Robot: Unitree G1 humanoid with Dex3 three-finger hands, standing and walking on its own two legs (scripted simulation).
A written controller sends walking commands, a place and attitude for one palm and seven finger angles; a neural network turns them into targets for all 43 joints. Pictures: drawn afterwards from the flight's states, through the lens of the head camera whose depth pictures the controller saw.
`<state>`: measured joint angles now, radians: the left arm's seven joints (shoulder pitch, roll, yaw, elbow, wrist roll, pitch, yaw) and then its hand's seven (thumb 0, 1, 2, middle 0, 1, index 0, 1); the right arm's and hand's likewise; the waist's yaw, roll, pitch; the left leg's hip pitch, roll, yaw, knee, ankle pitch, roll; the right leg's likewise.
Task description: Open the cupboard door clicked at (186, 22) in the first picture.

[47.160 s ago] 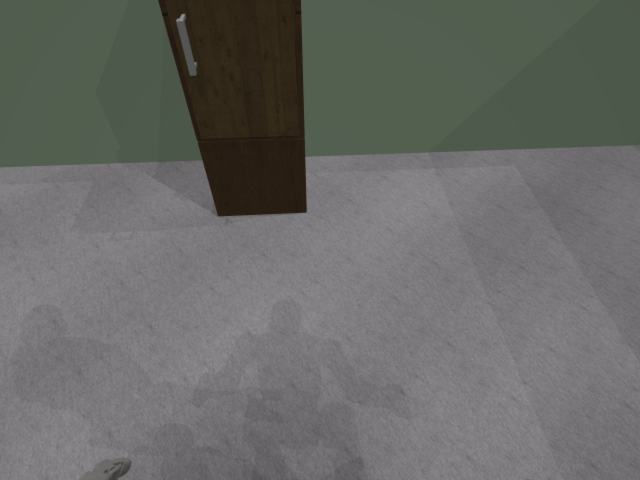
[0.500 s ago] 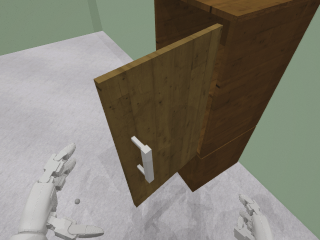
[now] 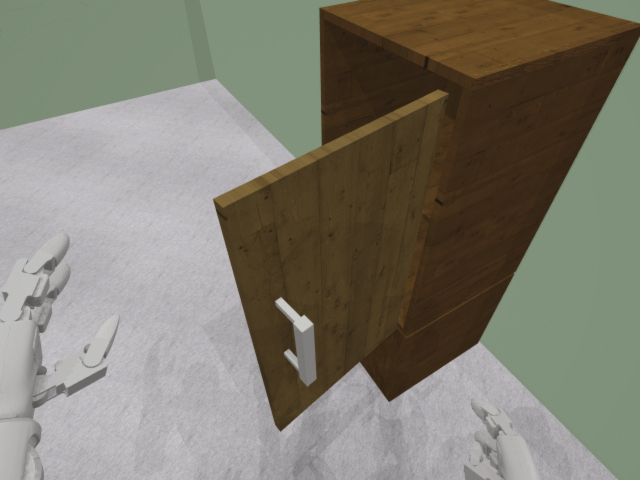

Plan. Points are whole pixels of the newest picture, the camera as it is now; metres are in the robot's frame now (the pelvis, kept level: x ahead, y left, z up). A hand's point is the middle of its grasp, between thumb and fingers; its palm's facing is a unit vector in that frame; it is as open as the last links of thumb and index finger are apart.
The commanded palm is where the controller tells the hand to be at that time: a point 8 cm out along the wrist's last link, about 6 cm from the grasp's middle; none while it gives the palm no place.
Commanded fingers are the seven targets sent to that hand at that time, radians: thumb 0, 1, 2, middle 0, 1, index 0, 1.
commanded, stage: draw the hand back to the body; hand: left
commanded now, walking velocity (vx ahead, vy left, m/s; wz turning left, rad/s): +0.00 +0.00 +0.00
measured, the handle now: (296, 343) +0.30 +0.08 -0.01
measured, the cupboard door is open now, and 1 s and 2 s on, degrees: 100 100 100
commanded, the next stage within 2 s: step back with the hand held close in 0.44 s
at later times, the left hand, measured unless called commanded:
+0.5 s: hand (76, 343) +0.18 +0.26 +0.16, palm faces +0.46 -0.79 -0.40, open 7.5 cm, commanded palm +0.13 +0.29 +0.17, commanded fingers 0.00 0.90 0.90 -0.20 -0.30 -0.20 -0.30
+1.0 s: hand (46, 377) +0.15 +0.26 +0.16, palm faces +0.36 -0.77 -0.53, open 7.4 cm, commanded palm +0.09 +0.31 +0.18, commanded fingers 0.00 0.90 0.90 -0.20 -0.30 -0.20 -0.30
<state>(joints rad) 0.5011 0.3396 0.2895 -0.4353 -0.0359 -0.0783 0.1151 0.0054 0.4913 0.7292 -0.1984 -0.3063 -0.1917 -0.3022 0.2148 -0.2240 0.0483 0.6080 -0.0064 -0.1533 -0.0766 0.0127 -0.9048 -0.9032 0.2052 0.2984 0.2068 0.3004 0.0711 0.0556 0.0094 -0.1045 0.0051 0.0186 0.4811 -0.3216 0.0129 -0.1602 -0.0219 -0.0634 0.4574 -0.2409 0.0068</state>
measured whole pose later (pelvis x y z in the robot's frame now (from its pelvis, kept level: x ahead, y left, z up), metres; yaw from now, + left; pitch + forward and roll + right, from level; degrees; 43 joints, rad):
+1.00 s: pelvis -0.06 +0.01 +0.00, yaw -2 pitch +0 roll +0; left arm 0.56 0.42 0.42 -0.50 -0.02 -0.18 0.13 0.02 0.89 0.90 -0.22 -0.31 -0.21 -0.30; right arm 0.17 -0.24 -0.01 0.55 0.00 -0.02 -0.08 0.01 -0.91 -0.90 0.20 0.30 0.21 0.30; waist 0.01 0.00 0.05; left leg -0.26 -0.01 0.06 0.50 -0.24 0.03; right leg -0.32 -0.04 -0.02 0.46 -0.13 0.02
